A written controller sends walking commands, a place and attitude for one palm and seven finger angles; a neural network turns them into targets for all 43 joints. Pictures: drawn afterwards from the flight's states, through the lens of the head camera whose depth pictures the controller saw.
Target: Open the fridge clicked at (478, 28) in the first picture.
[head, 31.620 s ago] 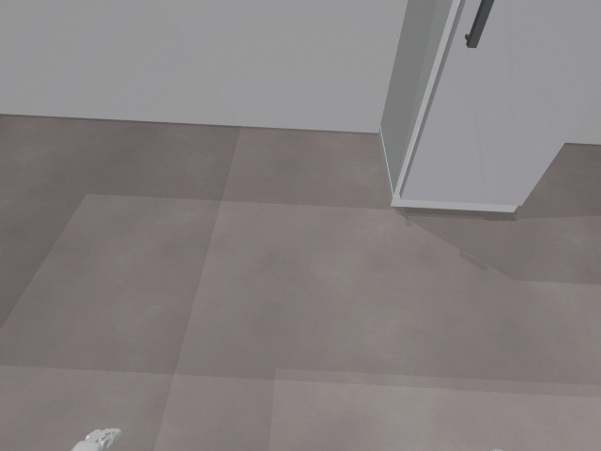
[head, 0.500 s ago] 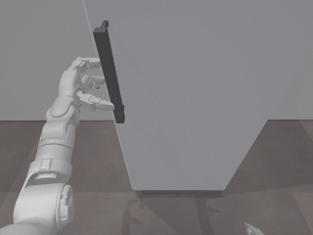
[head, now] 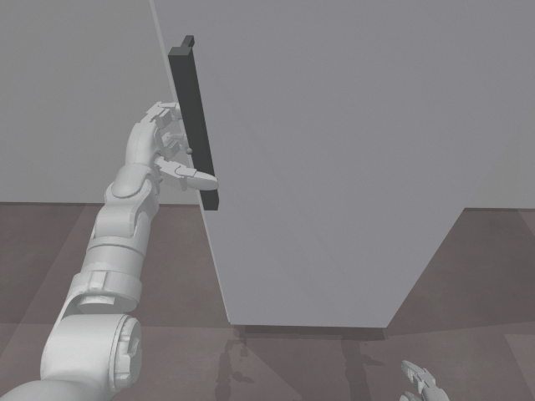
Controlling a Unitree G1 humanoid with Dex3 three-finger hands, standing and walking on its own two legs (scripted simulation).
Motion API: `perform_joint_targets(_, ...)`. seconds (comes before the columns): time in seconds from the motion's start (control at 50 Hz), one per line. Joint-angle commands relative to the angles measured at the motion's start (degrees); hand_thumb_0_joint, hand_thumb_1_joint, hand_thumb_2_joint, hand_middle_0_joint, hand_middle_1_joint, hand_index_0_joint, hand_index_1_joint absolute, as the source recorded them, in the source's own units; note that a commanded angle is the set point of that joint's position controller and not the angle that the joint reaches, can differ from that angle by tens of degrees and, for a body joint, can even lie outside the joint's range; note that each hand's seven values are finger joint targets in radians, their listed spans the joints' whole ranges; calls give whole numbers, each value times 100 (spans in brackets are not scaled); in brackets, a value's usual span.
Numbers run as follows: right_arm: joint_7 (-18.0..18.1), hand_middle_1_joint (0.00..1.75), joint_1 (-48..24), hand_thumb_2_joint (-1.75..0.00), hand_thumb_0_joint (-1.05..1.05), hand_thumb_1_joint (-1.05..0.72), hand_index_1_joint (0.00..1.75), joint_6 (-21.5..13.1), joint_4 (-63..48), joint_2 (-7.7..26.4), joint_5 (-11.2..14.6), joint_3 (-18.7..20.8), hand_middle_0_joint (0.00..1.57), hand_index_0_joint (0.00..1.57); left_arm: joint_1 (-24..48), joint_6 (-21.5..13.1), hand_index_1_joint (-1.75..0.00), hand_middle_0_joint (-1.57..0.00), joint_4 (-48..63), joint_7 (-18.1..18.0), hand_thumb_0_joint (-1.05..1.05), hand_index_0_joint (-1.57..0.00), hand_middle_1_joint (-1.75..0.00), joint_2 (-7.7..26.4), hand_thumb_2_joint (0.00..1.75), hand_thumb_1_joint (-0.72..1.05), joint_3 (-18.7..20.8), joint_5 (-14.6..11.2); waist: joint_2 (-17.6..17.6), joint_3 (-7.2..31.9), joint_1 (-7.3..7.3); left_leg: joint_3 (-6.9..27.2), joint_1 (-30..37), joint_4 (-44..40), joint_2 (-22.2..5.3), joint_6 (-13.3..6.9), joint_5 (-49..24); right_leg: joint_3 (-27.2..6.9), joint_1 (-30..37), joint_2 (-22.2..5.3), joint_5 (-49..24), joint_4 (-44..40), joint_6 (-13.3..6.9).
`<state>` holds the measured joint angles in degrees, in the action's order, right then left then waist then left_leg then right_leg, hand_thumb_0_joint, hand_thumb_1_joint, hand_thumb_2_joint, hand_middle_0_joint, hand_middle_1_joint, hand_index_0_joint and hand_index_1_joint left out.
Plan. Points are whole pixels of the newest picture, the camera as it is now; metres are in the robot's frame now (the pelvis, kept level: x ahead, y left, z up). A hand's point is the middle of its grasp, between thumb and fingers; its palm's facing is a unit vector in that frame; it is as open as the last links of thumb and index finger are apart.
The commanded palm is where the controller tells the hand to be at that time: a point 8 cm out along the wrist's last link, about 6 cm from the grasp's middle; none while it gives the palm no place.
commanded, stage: slide the fingers in behind the handle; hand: left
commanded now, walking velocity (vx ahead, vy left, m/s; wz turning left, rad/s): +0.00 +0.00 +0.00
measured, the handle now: (201, 135) +0.47 +0.13 +0.17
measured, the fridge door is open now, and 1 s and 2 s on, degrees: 0 0 0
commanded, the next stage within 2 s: grip the handle and tug to test in 0.98 s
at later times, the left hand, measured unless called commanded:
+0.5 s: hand (205, 151) +0.42 +0.11 +0.18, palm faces +0.03 -1.00 -0.01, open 14.0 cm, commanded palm +0.39 +0.16 +0.18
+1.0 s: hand (201, 152) +0.41 +0.12 +0.18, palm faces +0.03 -1.00 +0.01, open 14.0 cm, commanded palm +0.39 +0.16 +0.18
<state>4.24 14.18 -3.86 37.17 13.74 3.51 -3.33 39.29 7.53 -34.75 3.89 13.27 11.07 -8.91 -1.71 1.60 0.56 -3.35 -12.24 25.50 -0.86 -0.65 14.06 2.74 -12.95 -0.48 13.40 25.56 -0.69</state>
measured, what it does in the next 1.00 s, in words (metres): stands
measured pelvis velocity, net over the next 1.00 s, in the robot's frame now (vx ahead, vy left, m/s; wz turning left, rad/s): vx -0.01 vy -0.01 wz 0.01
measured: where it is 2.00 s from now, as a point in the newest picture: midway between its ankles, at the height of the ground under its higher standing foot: outside the picture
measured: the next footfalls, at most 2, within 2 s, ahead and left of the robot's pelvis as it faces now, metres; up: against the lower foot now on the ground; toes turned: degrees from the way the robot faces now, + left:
none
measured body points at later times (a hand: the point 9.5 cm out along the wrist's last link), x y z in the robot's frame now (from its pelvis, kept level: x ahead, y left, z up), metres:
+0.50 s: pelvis +0.00 +0.00 +0.00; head -0.01 -0.02 +0.45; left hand +0.41 +0.17 +0.18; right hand +0.15 -0.24 -0.10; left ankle -0.01 +0.11 -0.74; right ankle +0.00 -0.11 -0.74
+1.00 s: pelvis -0.01 -0.01 +0.00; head -0.01 -0.02 +0.45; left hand +0.41 +0.17 +0.18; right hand +0.13 -0.25 -0.10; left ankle -0.01 +0.11 -0.74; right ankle +0.00 -0.11 -0.74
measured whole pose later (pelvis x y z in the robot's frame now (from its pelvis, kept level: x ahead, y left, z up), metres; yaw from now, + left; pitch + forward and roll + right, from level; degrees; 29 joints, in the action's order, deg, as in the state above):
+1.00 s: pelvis -0.01 -0.01 +0.00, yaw +0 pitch +0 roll +0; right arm 4.9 13.9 -2.2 38.3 13.8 3.2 -3.0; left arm 39.0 8.2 -32.7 1.0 11.2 8.7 -8.7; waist -1.6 1.0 0.5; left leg -2.8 -10.7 24.3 -1.2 -0.2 13.1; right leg 3.2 -11.2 0.0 12.5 24.1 -1.1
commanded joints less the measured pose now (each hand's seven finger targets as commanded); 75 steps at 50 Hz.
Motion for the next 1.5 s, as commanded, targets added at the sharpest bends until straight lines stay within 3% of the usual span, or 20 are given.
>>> perform_joint_targets(0.0,68,30,-426,-90,0,-90,30,-252,-818,669,-30,288,20,20,2820,-551,-120,-30,1713,-13,0,-30,-120,905,30,-50,127,-62,223,1836,-5,220,847,-135,64,-163,-1614,-98,568,91,-1860,-185,-93)
perform_joint_targets(0.08,59,30,-417,-90,0,-90,30,-278,-756,668,-28,313,20,20,2891,-491,-120,-30,1869,-55,0,-30,-120,577,30,-50,-175,-39,14,1812,52,275,1029,-129,40,-135,-1741,-43,418,106,-1838,-192,-108)
perform_joint_targets(0.14,55,30,-457,-90,0,-90,30,-230,-707,665,-25,303,20,20,2684,-275,-120,-30,1677,-101,0,-30,-120,463,30,-50,-184,-68,208,1639,41,276,906,-158,54,-120,-1612,-22,377,116,-1735,-229,-100)
perform_joint_targets(0.18,68,30,-452,-90,0,-90,30,-184,-686,700,-34,302,20,20,2605,-163,-120,-30,1481,-191,0,-30,-120,661,30,-50,15,-77,461,1471,14,285,757,-219,52,-142,-1433,-20,389,111,-1573,-295,-75)
perform_joint_targets(0.32,28,30,-524,-90,0,-90,30,-143,-789,602,-88,298,20,20,2617,-290,-120,-30,2064,-403,0,-30,-120,547,30,-50,-30,31,269,1892,-79,193,922,-172,70,-139,-1828,-79,707,91,-2042,-198,-95)
perform_joint_targets(0.38,50,30,-512,-90,0,-90,30,-98,-765,622,-89,283,20,20,2560,-284,-120,-30,1847,-412,0,-30,-120,589,30,-50,-24,44,487,1689,-39,203,798,-232,65,-152,-1634,-67,701,89,-1902,-271,-72)
perform_joint_targets(0.46,85,30,-555,-90,0,-90,30,-63,-748,616,-66,277,20,20,2761,-156,-120,-30,1638,-400,0,-30,-120,337,30,-50,-285,100,275,1360,64,210,793,-262,77,-159,-1307,-66,445,82,-1518,-383,-66)
perform_joint_targets(0.54,103,30,-590,-90,0,-90,30,-66,-755,598,-77,258,20,20,2800,-158,-120,-30,1802,-354,0,-30,-120,485,30,-50,-127,-8,276,1727,-3,199,845,-226,108,-154,-1428,-99,647,80,-1709,-348,-87)
perform_joint_targets(0.6,99,30,-561,-90,0,-90,30,-89,-735,597,-84,271,20,20,2748,-214,-120,-30,1703,-341,0,-30,-120,392,30,-50,-184,-26,502,1625,25,219,826,-239,92,-169,-1414,-74,604,94,-1695,-351,-71)
perform_joint_targets(0.72,94,30,-580,-90,0,-90,30,-64,-726,598,-81,246,20,20,2719,-246,-120,-30,1562,-376,0,-30,-120,505,30,-50,-113,16,377,1513,-3,196,705,-282,111,-174,-1225,-112,587,68,-1518,-407,-66)
perform_joint_targets(0.76,111,30,-565,-90,0,-90,30,-34,-718,636,-92,266,20,20,2617,-242,-120,-30,1392,-390,0,-30,-120,765,30,-50,103,46,490,1451,-44,201,644,-303,107,-185,-1164,-125,630,66,-1434,-448,-51)
perform_joint_targets(0.8,101,30,-579,-90,0,-90,30,-50,-751,596,-82,249,20,20,2808,-267,-120,-30,1591,-365,0,-30,-120,550,30,-50,-110,33,355,1544,-5,198,709,-308,111,-182,-1210,-126,633,64,-1501,-424,-67)
perform_joint_targets(0.96,134,30,-551,-90,0,-90,30,-98,-712,660,-59,284,20,20,2862,-383,-120,-30,1474,-267,0,-30,-120,740,30,-50,-12,2,354,1526,47,216,747,-304,93,-187,-1097,-126,542,78,-1313,-473,-55)
perform_joint_targets(1.02,115,30,-491,-90,0,-90,30,-136,-653,620,-45,266,20,20,3078,-348,-120,-30,1362,-261,0,-30,-120,369,30,-50,-339,9,260,1380,138,259,764,-291,84,-171,-1014,-89,305,98,-1176,-475,-73)
perform_joint_targets(1.04,113,30,-485,-90,0,-90,30,-152,-644,627,-54,276,20,20,3158,-355,-120,-30,1421,-270,0,-30,-120,417,30,-50,-296,3,119,1462,135,244,809,-274,92,-170,-1048,-107,294,93,-1211,-469,-75)
perform_joint_targets(1.06,121,30,-449,-90,0,-90,30,-132,-633,672,-66,298,20,20,3012,-369,-120,-30,1307,-302,0,-30,-120,660,30,-50,-74,11,321,1548,75,289,799,-289,89,-167,-1081,-80,400,108,-1181,-466,-78)
perform_joint_targets(1.1,108,30,-490,-90,0,-90,30,-152,-667,622,-65,271,20,20,3136,-379,-121,-31,1423,-294,0,-31,-121,390,34,-41,-278,-30,181,1644,95,278,833,-271,99,-158,-1156,-86,408,101,-1283,-407,-93)
perform_joint_targets(1.16,109,30,-415,-90,0,-90,30,-155,-637,680,-92,305,20,20,2954,-450,-123,-32,1308,-357,0,-32,-123,746,40,-27,77,-28,502,1759,14,285,785,-275,84,-165,-1289,-77,581,107,-1429,-390,-75)
perform_joint_targets(1.4,36,30,-496,-90,0,-90,30,-109,-782,606,-78,308,20,20,2646,-387,-131,-38,1919,-346,0,-38,-131,451,64,29,-125,28,141,1810,-72,185,925,-238,53,-132,-1811,-63,717,105,-1982,-290,-119)
perform_joint_targets(1.48,51,30,-540,-90,0,-90,30,-92,-776,629,-69,326,20,20,2559,-319,-134,-41,2075,-312,0,-41,-134,434,72,48,-164,-7,334,1722,-27,191,969,-244,40,-141,-1800,-45,680,115,-1969,-328,-95)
